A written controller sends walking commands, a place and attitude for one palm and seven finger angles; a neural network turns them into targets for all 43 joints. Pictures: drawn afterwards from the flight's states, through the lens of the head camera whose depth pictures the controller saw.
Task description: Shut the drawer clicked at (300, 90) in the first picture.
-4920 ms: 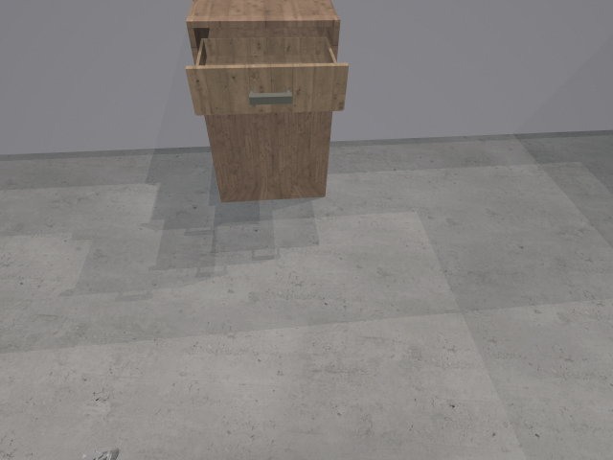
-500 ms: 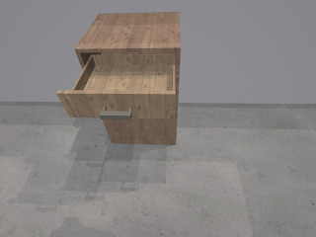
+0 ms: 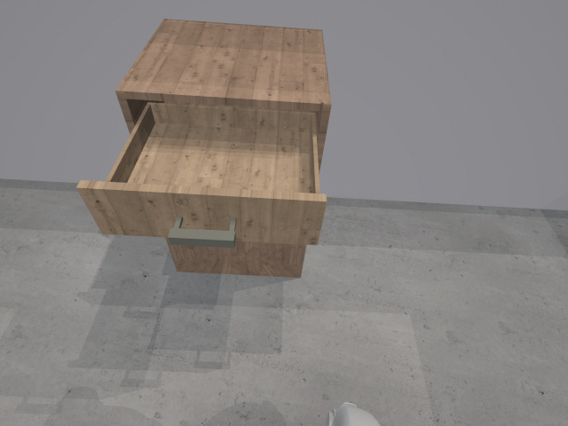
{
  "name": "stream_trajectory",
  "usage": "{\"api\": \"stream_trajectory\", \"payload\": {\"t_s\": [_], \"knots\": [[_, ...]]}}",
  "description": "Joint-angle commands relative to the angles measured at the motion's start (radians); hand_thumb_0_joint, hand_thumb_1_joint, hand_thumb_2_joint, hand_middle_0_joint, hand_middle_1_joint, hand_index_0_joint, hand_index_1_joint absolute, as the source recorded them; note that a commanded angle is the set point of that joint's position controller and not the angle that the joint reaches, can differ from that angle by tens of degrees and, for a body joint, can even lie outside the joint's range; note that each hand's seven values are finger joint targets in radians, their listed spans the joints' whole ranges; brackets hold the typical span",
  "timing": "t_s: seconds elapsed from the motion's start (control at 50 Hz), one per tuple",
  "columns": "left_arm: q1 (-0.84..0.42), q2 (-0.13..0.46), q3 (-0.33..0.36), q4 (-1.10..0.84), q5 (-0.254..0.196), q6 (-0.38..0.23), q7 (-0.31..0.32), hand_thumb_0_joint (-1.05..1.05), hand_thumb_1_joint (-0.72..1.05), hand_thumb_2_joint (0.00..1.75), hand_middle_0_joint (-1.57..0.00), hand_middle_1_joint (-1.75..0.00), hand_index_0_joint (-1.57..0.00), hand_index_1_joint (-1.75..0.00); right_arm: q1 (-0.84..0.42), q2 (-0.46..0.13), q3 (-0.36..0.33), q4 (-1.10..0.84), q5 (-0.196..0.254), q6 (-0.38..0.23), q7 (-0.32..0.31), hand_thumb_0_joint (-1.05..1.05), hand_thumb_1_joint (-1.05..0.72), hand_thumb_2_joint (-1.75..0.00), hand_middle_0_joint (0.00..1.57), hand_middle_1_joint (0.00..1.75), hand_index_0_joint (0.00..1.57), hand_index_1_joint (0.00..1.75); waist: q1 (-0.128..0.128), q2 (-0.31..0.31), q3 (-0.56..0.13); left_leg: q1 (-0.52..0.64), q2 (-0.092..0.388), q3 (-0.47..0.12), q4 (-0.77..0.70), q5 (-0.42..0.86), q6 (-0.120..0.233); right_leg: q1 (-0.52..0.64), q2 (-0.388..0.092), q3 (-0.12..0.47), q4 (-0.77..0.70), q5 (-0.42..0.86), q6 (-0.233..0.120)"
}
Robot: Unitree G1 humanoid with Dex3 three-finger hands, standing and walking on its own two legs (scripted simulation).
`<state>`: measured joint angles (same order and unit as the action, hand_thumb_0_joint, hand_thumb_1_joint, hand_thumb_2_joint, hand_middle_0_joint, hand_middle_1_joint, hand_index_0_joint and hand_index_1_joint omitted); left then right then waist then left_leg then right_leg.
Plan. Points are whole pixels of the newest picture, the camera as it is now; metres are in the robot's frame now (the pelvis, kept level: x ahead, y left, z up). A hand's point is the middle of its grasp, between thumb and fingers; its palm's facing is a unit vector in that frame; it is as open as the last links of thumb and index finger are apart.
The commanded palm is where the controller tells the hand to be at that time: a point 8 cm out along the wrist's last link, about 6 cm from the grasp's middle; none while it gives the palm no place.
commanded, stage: take the last steps up to it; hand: left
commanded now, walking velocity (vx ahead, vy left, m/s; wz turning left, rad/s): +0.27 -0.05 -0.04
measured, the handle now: (204, 229) +0.46 +0.19 -0.06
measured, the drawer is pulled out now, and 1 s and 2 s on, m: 0.30 0.30 0.30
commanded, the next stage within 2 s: come to a stop and stand still in 0.30 s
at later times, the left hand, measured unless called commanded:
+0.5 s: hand (207, 418) +0.17 +0.13 -0.17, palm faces +0.07 -0.98 -0.18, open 7.3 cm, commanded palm none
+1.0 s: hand out of the picture +0.15 +0.14 -0.17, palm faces +0.02 -0.95 -0.30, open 7.4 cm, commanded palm none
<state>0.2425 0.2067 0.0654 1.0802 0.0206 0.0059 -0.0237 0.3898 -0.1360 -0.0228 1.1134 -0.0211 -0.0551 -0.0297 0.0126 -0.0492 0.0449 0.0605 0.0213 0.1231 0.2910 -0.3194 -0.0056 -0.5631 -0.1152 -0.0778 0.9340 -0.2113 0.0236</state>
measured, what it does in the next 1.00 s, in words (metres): walks ahead: right foot, then left foot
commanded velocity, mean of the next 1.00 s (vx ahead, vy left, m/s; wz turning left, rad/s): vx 0.00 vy -0.03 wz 0.01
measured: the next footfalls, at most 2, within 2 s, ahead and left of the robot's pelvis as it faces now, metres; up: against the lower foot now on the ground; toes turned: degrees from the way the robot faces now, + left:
right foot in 0.14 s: +0.21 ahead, -0.14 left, +0.00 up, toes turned -8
left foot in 0.56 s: +0.25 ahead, +0.09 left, +0.00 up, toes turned +4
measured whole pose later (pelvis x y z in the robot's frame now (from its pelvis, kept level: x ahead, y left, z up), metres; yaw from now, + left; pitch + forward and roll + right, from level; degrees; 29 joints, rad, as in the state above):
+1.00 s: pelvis +0.14 -0.06 -0.01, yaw -3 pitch -1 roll +1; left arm 0.27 0.20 0.05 1.08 0.03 0.03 0.03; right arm 0.15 -0.17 -0.05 1.06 -0.01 0.03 -0.03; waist 0.02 0.03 0.07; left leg -0.33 0.08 0.08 0.54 -0.22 -0.03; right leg -0.22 -0.02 -0.04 0.58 -0.33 -0.01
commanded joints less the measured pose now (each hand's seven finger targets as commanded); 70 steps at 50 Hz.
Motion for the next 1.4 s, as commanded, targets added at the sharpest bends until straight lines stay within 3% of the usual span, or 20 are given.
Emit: {"api": "stream_trajectory", "payload": {"t_s": [0.0,0.06,0.1,0.12,0.14,0.16,0.22,0.3,0.44,0.5,0.54,0.62,0.76,0.88,0.92,0.96,1.0,1.1,1.26,1.38], "knots": [[-0.115,0.014,-0.005,-0.102,-0.006,-0.022,-0.003,0.0,0.9,0.9,-0.2,-0.3,-0.2,-0.3,0.052,-0.16,-0.036,-0.022,-0.009,-0.014,-0.003,0.0,-0.9,-0.9,0.2,0.3,0.2,0.3,-0.034,0.204,0.153,-0.111,0.263,-0.09,-0.081,0.472,0.146,-0.005,0.009,-0.026,-0.197,0.008,-0.026],[-0.035,0.042,0.004,-0.084,-0.004,-0.035,0.0,0.0,0.9,0.9,-0.2,-0.3,-0.2,-0.3,0.049,-0.181,-0.043,-0.009,-0.008,-0.008,-0.001,0.0,-0.9,-0.9,0.2,0.3,0.2,0.3,0.011,0.152,0.072,-0.138,0.256,-0.078,0.071,0.617,0.129,0.232,0.075,-0.061,-0.31,0.007,-0.056],[0.223,0.117,0.03,-0.002,0.006,-0.059,0.01,0.0,0.9,0.9,-0.2,-0.3,-0.2,-0.3,0.041,-0.163,-0.042,-0.01,0.006,-0.009,0.008,0.0,-0.9,-0.9,0.2,0.3,0.2,0.3,0.124,0.034,-0.091,-0.283,0.162,-0.015,0.429,0.478,0.066,0.616,0.038,0.012,-0.41,0.086,-0.083],[0.315,0.23,0.058,0.016,0.01,-0.069,0.023,0.0,0.9,0.9,-0.2,-0.3,-0.2,-0.3,0.111,-0.09,-0.032,-0.028,0.018,-0.01,0.016,0.0,-0.9,-0.9,0.2,0.3,0.2,0.3,0.135,-0.249,-0.228,-0.5,0.009,0.035,0.775,-0.08,0.02,0.803,-0.251,0.412,-0.523,0.156,-0.184],[0.32,0.264,0.055,0.018,-0.015,-0.066,0.026,0.0,0.9,0.9,-0.2,-0.3,-0.2,-0.3,0.084,-0.104,-0.03,-0.046,0.023,-0.002,0.011,0.0,-0.9,-0.9,0.2,0.3,0.2,0.3,0.116,-0.226,-0.264,-0.541,-0.006,-0.094,0.98,-0.28,0.032,0.753,-0.335,0.557,-0.632,0.234,-0.235],[0.222,0.224,0.049,-0.009,-0.017,-0.058,0.032,0.0,0.9,0.9,-0.2,-0.3,-0.2,-0.3,0.074,-0.102,-0.039,-0.051,0.024,0.006,0.007,0.0,-0.9,-0.9,0.2,0.3,0.2,0.3,0.079,-0.088,-0.181,-0.558,0.04,-0.127,1.044,-0.224,0.041,0.66,-0.328,0.5,-0.663,0.115,-0.263],[0.018,0.103,0.009,-0.061,-0.013,-0.066,0.038,0.0,0.9,0.9,-0.2,-0.3,-0.2,-0.3,0.008,-0.069,-0.035,-0.041,0.003,0.026,0.017,0.0,-0.9,-0.9,0.2,0.3,0.2,0.3,-0.002,-0.025,0.001,-0.522,0.114,-0.141,0.994,-0.037,0.025,0.306,-0.222,0.271,-0.713,0.078,-0.193],[-0.008,0.058,-0.01,-0.057,-0.003,-0.073,0.045,0.0,0.9,0.9,-0.2,-0.3,-0.2,-0.3,0.062,-0.035,-0.027,-0.018,-0.004,0.055,0.02,0.0,-0.9,-0.9,0.2,0.3,0.2,0.3,-0.058,-0.051,0.001,-0.445,0.11,-0.092,0.805,0.011,-0.012,0.204,-0.155,0.105,-0.752,0.143,-0.176],[0.031,0.061,-0.011,-0.029,0.001,-0.055,0.048,0.0,0.9,0.9,-0.2,-0.3,-0.2,-0.3,-0.074,-0.021,-0.01,-0.051,0.006,0.045,0.018,0.0,-0.9,-0.9,0.2,0.3,0.2,0.3,-0.011,-0.032,0.004,-0.366,0.073,-0.069,0.391,0.02,-0.038,0.286,-0.138,0.119,-0.73,0.126,-0.19],[0.035,0.038,-0.025,-0.005,-0.012,-0.041,0.053,0.0,0.9,0.9,-0.2,-0.3,-0.2,-0.3,-0.038,-0.039,-0.002,-0.024,0.011,0.034,0.008,0.0,-0.9,-0.9,0.2,0.3,0.2,0.3,-0.034,0.023,-0.021,-0.156,0.072,-0.093,0.123,0.253,-0.036,0.238,-0.06,0.068,-0.615,0.117,-0.114],[0.092,-0.002,-0.034,0.005,-0.019,-0.027,0.057,0.0,0.9,0.9,-0.2,-0.3,-0.2,-0.3,-0.069,-0.12,-0.008,-0.042,0.008,0.023,-0.003,0.0,-0.9,-0.9,0.2,0.3,0.2,0.3,0.005,0.155,-0.017,-0.233,0.212,-0.217,0.047,0.455,0.03,0.312,0.022,0.039,-0.557,0.013,-0.041],[0.108,0.024,-0.026,0.016,-0.009,0.001,0.055,0.0,0.9,0.9,-0.2,-0.3,-0.2,-0.3,-0.151,-0.131,-0.016,-0.066,0.014,0.039,-0.019,0.0,-0.9,-0.9,0.2,0.3,0.2,0.3,0.014,0.234,0.031,-0.307,0.219,-0.227,-0.03,0.399,0.073,0.36,0.038,0.019,-0.483,-0.02,-0.018],[0.129,0.034,-0.003,-0.015,0.003,0.034,0.051,0.0,0.9,0.9,-0.2,-0.3,-0.2,-0.3,-0.165,-0.189,-0.052,-0.097,0.008,0.055,-0.04,0.0,-0.9,-0.9,0.2,0.3,0.2,0.3,-0.002,0.171,-0.102,-0.17,0.338,-0.257,0.026,0.661,0.215,0.189,0.069,0.088,-0.048,-0.291,-0.019],[0.139,0.001,-0.009,-0.029,-0.003,0.023,0.053,0.0,0.9,0.9,-0.2,-0.3,-0.2,-0.3,-0.202,-0.196,-0.061,-0.1,-0.001,0.068,-0.019,0.0,-0.9,-0.9,0.2,0.3,0.2,0.3,0.006,0.189,-0.128,-0.218,0.273,-0.203,0.077,0.483,0.156,0.307,0.069,0.055,-0.313,-0.179,-0.012],[0.168,0.034,-0.009,-0.018,0.007,0.012,0.057,0.0,0.9,0.9,-0.2,-0.3,-0.2,-0.3,-0.185,-0.161,-0.059,-0.091,0.012,0.074,-0.008,0.0,-0.9,-0.9,0.2,0.3,0.2,0.3,0.015,0.067,-0.104,-0.31,0.168,-0.143,0.175,0.237,0.072,0.416,0.051,0.082,-0.589,0.043,-0.01],[0.077,0.141,-0.008,-0.04,0.008,-0.001,0.06,0.0,0.9,0.9,-0.2,-0.3,-0.2,-0.3,-0.197,-0.07,-0.036,-0.116,0.018,0.085,0.009,0.0,-0.9,-0.9,0.2,0.3,0.2,0.3,-0.013,-0.209,-0.012,-0.394,0.022,-0.052,0.299,-0.087,-0.014,0.3,-0.185,0.307,-0.693,0.123,-0.12],[0.037,0.124,-0.011,-0.048,0.006,-0.009,0.063,0.0,0.9,0.9,-0.2,-0.3,-0.2,-0.3,-0.23,-0.074,-0.036,-0.112,0.009,0.096,0.013,0.0,-0.9,-0.9,0.2,0.3,0.2,0.3,-0.009,-0.217,0.01,-0.376,0.034,-0.103,0.396,-0.128,-0.008,0.239,-0.16,0.286,-0.696,0.123,-0.16],[0.025,0.085,-0.026,-0.024,-0.007,-0.02,0.063,0.0,0.9,0.9,-0.2,-0.3,-0.2,-0.3,-0.148,-0.064,-0.018,-0.038,0.014,0.083,0.006,0.0,-0.9,-0.9,0.2,0.3,0.2,0.3,-0.026,-0.063,0.021,-0.313,0.031,-0.109,0.302,0.015,-0.012,0.332,-0.086,0.165,-0.61,0.283,-0.144],[0.046,0.062,-0.028,0.014,-0.02,-0.014,0.061,0.0,0.9,0.9,-0.2,-0.3,-0.2,-0.3,-0.096,-0.083,0.006,0.016,0.007,0.059,-0.012,0.0,-0.9,-0.9,0.2,0.3,0.2,0.3,0.003,0.134,0.029,-0.239,0.087,-0.16,0.068,0.207,0.002,0.385,0.009,0.142,-0.636,0.06,-0.049],[0.052,0.054,-0.026,0.022,-0.016,-0.013,0.058,0.0,0.9,0.9,-0.2,-0.3,-0.2,-0.3,-0.049,-0.073,0.004,0.015,0.003,0.066,-0.008,0.0,-0.9,-0.9,0.2,0.3,0.2,0.3,-0.007,0.037,0.053,-0.257,0.062,-0.136,0.058,0.092,-0.004,0.355,0.0,0.164,-0.718,-0.143,-0.053]]}}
